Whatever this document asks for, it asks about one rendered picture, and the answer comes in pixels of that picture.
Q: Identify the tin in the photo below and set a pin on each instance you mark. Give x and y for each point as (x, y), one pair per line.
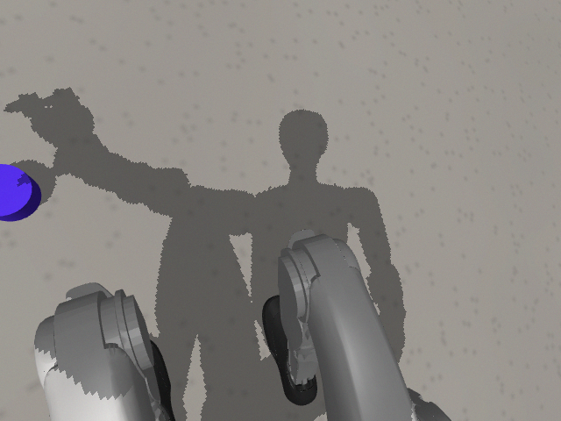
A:
(20, 195)

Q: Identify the right robot hand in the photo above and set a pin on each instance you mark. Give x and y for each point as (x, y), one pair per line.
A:
(426, 411)

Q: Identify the left robot foot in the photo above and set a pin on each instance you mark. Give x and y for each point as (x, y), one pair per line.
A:
(163, 383)

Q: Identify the right robot foot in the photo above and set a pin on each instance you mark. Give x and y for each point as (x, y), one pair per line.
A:
(278, 347)

